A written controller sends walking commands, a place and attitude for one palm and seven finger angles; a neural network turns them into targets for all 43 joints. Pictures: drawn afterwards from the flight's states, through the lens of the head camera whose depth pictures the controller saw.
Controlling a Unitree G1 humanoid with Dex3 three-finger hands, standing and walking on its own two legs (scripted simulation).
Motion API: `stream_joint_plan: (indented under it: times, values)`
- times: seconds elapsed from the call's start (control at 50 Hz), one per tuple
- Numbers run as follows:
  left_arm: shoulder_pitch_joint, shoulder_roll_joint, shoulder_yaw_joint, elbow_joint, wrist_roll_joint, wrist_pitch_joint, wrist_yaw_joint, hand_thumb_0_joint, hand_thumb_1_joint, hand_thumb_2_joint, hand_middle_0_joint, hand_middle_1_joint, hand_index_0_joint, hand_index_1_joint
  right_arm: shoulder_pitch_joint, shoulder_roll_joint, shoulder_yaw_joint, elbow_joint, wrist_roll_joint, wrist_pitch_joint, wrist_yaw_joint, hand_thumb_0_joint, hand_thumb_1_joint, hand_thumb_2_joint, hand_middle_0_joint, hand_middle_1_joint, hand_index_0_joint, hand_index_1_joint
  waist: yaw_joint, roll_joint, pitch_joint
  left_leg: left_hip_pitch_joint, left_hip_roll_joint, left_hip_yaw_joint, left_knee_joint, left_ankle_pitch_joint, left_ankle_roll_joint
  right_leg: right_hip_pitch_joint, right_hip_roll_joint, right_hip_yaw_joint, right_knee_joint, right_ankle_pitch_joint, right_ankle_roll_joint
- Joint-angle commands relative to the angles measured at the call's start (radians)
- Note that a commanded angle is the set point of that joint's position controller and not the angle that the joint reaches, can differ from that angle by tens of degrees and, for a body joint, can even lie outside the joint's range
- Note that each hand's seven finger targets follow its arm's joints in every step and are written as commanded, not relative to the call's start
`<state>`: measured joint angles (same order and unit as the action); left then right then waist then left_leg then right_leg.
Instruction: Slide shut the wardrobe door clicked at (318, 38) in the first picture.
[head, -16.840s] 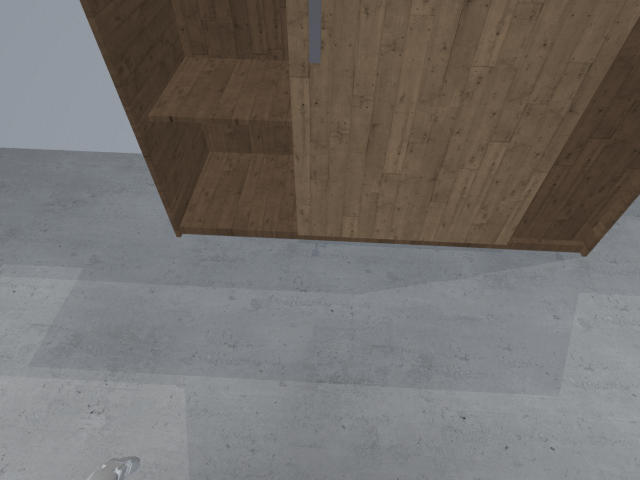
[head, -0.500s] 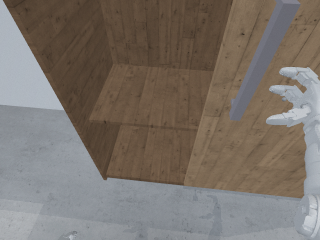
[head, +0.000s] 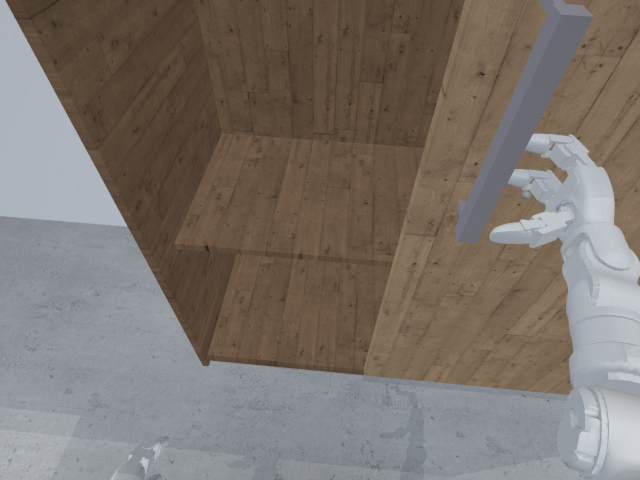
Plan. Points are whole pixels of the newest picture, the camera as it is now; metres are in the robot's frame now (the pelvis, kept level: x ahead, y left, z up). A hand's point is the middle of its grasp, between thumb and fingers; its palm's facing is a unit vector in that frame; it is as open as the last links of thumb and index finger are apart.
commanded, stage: feel for the door with the fingertips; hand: right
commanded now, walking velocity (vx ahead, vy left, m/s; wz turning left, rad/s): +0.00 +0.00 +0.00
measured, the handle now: (500, 139) +0.50 -0.16 +0.19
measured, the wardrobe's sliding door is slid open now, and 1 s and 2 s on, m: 0.50 0.50 0.50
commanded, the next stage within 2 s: slide the fingers in behind the handle in 0.54 s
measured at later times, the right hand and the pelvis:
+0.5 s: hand (522, 183) +0.46 -0.19 +0.16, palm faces +0.00 +1.00 -0.01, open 13.9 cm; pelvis +0.00 +0.00 +0.00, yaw +1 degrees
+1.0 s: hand (519, 190) +0.45 -0.18 +0.16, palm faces -0.01 +1.00 -0.01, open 13.9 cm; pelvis +0.00 +0.00 +0.00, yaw +1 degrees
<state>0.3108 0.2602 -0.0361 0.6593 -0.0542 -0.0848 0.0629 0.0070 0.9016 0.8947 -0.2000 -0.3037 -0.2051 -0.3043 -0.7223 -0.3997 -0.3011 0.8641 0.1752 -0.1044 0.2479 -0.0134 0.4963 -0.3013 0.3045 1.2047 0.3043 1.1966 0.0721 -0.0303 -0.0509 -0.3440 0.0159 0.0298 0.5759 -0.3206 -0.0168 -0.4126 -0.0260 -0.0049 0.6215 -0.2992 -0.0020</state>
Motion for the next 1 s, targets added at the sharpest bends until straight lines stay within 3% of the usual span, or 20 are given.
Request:
stream_joint_plan:
  times: [0.0, 0.1, 0.14, 0.24, 0.28, 0.3, 0.36, 0.4, 0.46, 0.56, 0.6, 0.64, 0.66, 0.68, 0.72, 0.74, 0.8, 0.84, 0.88, 0.98]
  values:
    - [0.038, 0.157, 0.06, -0.095, 0.0, -0.039, 0.014, 0.0, 0.9, 0.9, -0.2, -0.3, -0.2, -0.3, -0.514, -0.279, -0.064, -0.155, 0.003, -0.076, -0.003, 0.0, 0.5, -0.3, 0.3, 1.2, 0.3, 1.2, 0.019, 0.0, -0.292, 0.013, -0.036, 0.004, -0.067, 0.323, 0.03, 0.206, 0.026, 0.013, -0.055, 0.245, -0.031]
    - [0.051, 0.157, 0.062, -0.098, -0.001, -0.034, 0.011, 0.0, 0.9, 0.9, -0.2, -0.3, -0.2, -0.3, -0.533, -0.263, -0.042, -0.136, 0.0, -0.097, 0.015, 0.0, 0.5, -0.3, 0.3, 1.2, 0.3, 1.2, 0.025, -0.026, -0.309, 0.013, -0.037, 0.002, -0.059, 0.347, 0.031, 0.21, 0.026, 0.009, -0.046, 0.264, -0.029]
    - [0.061, 0.161, 0.066, -0.089, 0.001, -0.03, 0.013, 0.0, 0.9, 0.9, -0.2, -0.3, -0.2, -0.3, -0.547, -0.28, -0.055, -0.121, 0.006, -0.105, 0.016, 0.0, 0.5, -0.3, 0.3, 1.2, 0.3, 1.2, 0.03, 0.009, -0.306, 0.02, -0.037, 0.002, -0.063, 0.34, 0.031, 0.198, 0.024, 0.011, -0.042, 0.259, -0.032]
    - [0.082, 0.163, 0.069, -0.083, 0.004, -0.03, 0.01, 0.0, 0.9, 0.9, -0.2, -0.3, -0.2, -0.3, -0.569, -0.288, -0.061, -0.117, 0.0, -0.114, 0.017, 0.0, 0.5, -0.3, 0.3, 1.2, 0.3, 1.2, 0.029, -0.02, -0.328, 0.016, -0.039, 0.0, -0.06, 0.347, 0.031, 0.207, 0.025, 0.009, -0.039, 0.276, -0.033]
    - [0.084, 0.166, 0.073, -0.089, 0.004, -0.029, 0.008, 0.0, 0.9, 0.9, -0.2, -0.3, -0.2, -0.3, -0.542, -0.327, -0.092, -0.14, -0.004, -0.12, 0.018, 0.0, 0.5, -0.3, 0.3, 1.2, 0.3, 1.2, 0.015, -0.034, -0.366, 0.037, -0.041, -0.002, -0.055, 0.37, 0.032, 0.221, 0.025, 0.01, -0.041, 0.299, -0.031]
    - [0.083, 0.161, 0.072, -0.092, 0.004, -0.031, 0.006, 0.0, 0.9, 0.9, -0.2, -0.3, -0.2, -0.3, -0.543, -0.296, -0.07, -0.159, -0.005, -0.122, 0.02, 0.0, 0.5, -0.3, 0.3, 1.2, 0.3, 1.2, 0.018, -0.06, -0.375, 0.031, -0.041, 0.002, -0.052, 0.375, 0.033, 0.238, 0.025, 0.012, -0.041, 0.316, -0.028]
    - [0.093, 0.168, 0.075, -0.085, 0.003, -0.025, 0.006, 0.0, 0.9, 0.9, -0.2, -0.3, -0.2, -0.3, -0.547, -0.299, -0.075, -0.132, -0.002, -0.114, 0.014, 0.0, 0.5, -0.3, 0.3, 1.2, 0.3, 1.2, 0.028, -0.005, -0.333, 0.017, -0.047, 0.004, -0.061, 0.36, 0.029, 0.213, 0.02, 0.011, -0.045, 0.294, -0.033]
    - [0.092, 0.164, 0.077, -0.079, 0.003, -0.028, 0.005, 0.0, 0.9, 0.9, -0.2, -0.3, -0.2, -0.3, -0.56, -0.278, -0.06, -0.145, -0.003, -0.115, 0.011, 0.0, 0.5, -0.3, 0.3, 1.2, 0.3, 1.2, 0.03, -0.054, -0.332, -0.004, -0.045, 0.006, -0.061, 0.347, 0.032, 0.236, 0.021, 0.012, -0.044, 0.299, -0.03]
    - [0.101, 0.166, 0.077, -0.069, 0.005, -0.028, 0.003, 0.0, 0.9, 0.9, -0.2, -0.3, -0.2, -0.3, -0.58, -0.285, -0.07, -0.122, -0.005, -0.114, 0.001, 0.0, 0.5, -0.3, 0.3, 1.2, 0.3, 1.2, 0.039, -0.027, -0.311, -0.019, -0.048, 0.005, -0.067, 0.334, 0.03, 0.229, 0.018, 0.015, -0.043, 0.286, -0.032]
    - [0.101, 0.161, 0.078, -0.071, 0.008, -0.033, -0.001, 0.0, 0.9, 0.9, -0.2, -0.3, -0.2, -0.3, -0.592, -0.257, -0.051, -0.154, -0.009, -0.131, -0.001, 0.0, 0.5, -0.3, 0.3, 1.2, 0.3, 1.2, 0.035, -0.061, -0.364, -0.017, -0.048, 0.006, -0.055, 0.349, 0.034, 0.272, 0.017, 0.018, -0.036, 0.324, -0.027]
    - [0.099, 0.164, 0.076, -0.067, 0.008, -0.031, 0.002, 0.0, 0.9, 0.9, -0.2, -0.3, -0.2, -0.3, -0.579, -0.28, -0.071, -0.112, -0.008, -0.124, -0.004, 0.0, 0.5, -0.3, 0.3, 1.2, 0.3, 1.2, 0.037, -0.026, -0.326, -0.023, -0.047, 0.007, -0.06, 0.331, 0.031, 0.24, 0.017, 0.018, -0.041, 0.293, -0.028]
    - [0.099, 0.161, 0.073, -0.066, 0.007, -0.028, 0.002, 0.0, 0.9, 0.9, -0.2, -0.3, -0.2, -0.3, -0.589, -0.248, -0.039, -0.084, -0.011, -0.121, -0.004, 0.0, 0.5, -0.3, 0.3, 1.2, 0.3, 1.2, 0.041, -0.009, -0.287, -0.029, -0.044, 0.01, -0.064, 0.301, 0.034, 0.21, 0.017, 0.017, -0.046, 0.262, -0.029]
    - [0.095, 0.163, 0.073, -0.073, 0.005, -0.032, -0.001, 0.0, 0.9, 0.9, -0.2, -0.3, -0.2, -0.3, -0.577, -0.244, -0.046, -0.078, -0.013, -0.119, -0.006, 0.0, 0.5, -0.3, 0.3, 1.2, 0.3, 1.2, 0.037, -0.022, -0.292, -0.043, -0.047, 0.008, -0.061, 0.299, 0.032, 0.221, 0.018, 0.014, -0.046, 0.257, -0.03]
    - [0.098, 0.168, 0.074, -0.075, 0.008, -0.03, 0.0, 0.0, 0.9, 0.9, -0.2, -0.3, -0.2, -0.3, -0.563, -0.292, -0.081, -0.084, -0.014, -0.119, -0.009, 0.0, 0.5, -0.3, 0.3, 1.2, 0.3, 1.2, 0.024, -0.019, -0.317, -0.024, -0.044, 0.005, -0.059, 0.299, 0.033, 0.214, 0.019, 0.017, -0.046, 0.254, -0.029]
    - [0.087, 0.159, 0.072, -0.088, 0.006, -0.031, -0.001, 0.0, 0.9, 0.9, -0.2, -0.3, -0.2, -0.3, -0.558, -0.25, -0.042, -0.103, -0.019, -0.121, -0.003, 0.0, 0.5, -0.3, 0.3, 1.2, 0.3, 1.2, 0.027, -0.046, -0.313, -0.032, -0.043, 0.009, -0.053, 0.299, 0.035, 0.226, 0.017, 0.018, -0.048, 0.266, -0.025]
    - [0.087, 0.159, 0.072, -0.09, 0.008, -0.03, -0.002, 0.0, 0.9, 0.9, -0.2, -0.3, -0.2, -0.3, -0.544, -0.238, -0.04, -0.111, -0.012, -0.121, -0.004, 0.0, 0.5, -0.3, 0.3, 1.2, 0.3, 1.2, 0.026, -0.015, -0.318, -0.019, -0.043, 0.01, -0.055, 0.304, 0.036, 0.222, 0.017, 0.021, -0.044, 0.271, -0.028]
    - [0.078, 0.162, 0.073, -0.1, 0.004, -0.029, 0.0, 0.0, 0.9, 0.9, -0.2, -0.3, -0.2, -0.3, -0.525, -0.273, -0.072, -0.13, -0.002, -0.114, -0.003, 0.0, 0.5, -0.3, 0.3, 1.2, 0.3, 1.2, 0.019, -0.005, -0.326, -0.005, -0.044, 0.006, -0.057, 0.31, 0.031, 0.217, 0.016, 0.014, -0.049, 0.259, -0.028]
    - [0.07, 0.157, 0.069, -0.105, 0.005, -0.029, 0.0, 0.0, 0.9, 0.9, -0.2, -0.3, -0.2, -0.3, -0.53, -0.245, -0.048, -0.155, -0.002, -0.112, -0.007, 0.0, 0.5, -0.3, 0.3, 1.2, 0.3, 1.2, 0.021, -0.014, -0.306, -0.005, -0.042, 0.007, -0.061, 0.302, 0.034, 0.211, 0.018, 0.013, -0.05, 0.254, -0.03]
    - [0.069, 0.161, 0.07, -0.109, 0.002, -0.026, 0.002, 0.0, 0.9, 0.9, -0.2, -0.3, -0.2, -0.3, -0.507, -0.291, -0.079, -0.168, -0.009, -0.107, -0.013, 0.0, 0.5, -0.3, 0.3, 1.2, 0.3, 1.2, 0.011, -0.029, -0.318, -0.002, -0.044, 0.005, -0.058, 0.308, 0.033, 0.218, 0.017, 0.014, -0.053, 0.261, -0.028]
    - [0.052, 0.151, 0.071, -0.117, 0.0, -0.034, -0.001, 0.0, 0.9, 0.9, -0.2, -0.3, -0.2, -0.3, -0.466, -0.216, -0.038, -0.234, 0.008, -0.096, -0.017, 0.0, 0.5, -0.3, 0.3, 1.2, 0.3, 1.2, 0.009, -0.031, -0.326, -0.005, -0.049, 0.011, -0.062, 0.309, 0.036, 0.255, 0.015, 0.021, -0.055, 0.283, -0.025]
